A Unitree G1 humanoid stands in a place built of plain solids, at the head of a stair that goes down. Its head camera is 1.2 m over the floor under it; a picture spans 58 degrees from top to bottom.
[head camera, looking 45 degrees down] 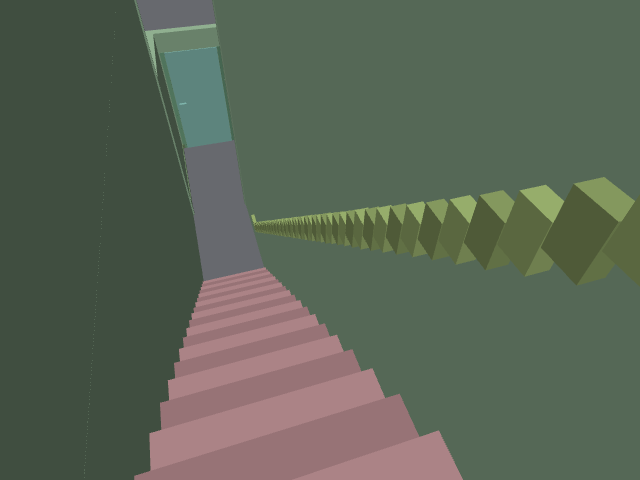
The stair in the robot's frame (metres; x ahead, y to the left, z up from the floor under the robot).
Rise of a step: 0.21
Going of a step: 0.23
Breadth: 1.09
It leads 17 degrees to the left of straight ahead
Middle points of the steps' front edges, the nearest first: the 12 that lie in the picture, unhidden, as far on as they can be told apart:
0.63 0.16 -0.42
0.85 0.23 -0.63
1.07 0.30 -0.84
1.30 0.37 -1.05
1.52 0.44 -1.26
1.74 0.51 -1.47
1.97 0.58 -1.68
2.19 0.65 -1.89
2.41 0.72 -2.10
2.64 0.79 -2.31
2.86 0.86 -2.52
3.09 0.93 -2.73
